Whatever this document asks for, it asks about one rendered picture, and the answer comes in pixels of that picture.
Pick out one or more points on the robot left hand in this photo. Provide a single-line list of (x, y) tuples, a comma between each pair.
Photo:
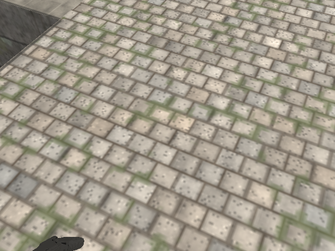
[(61, 244)]

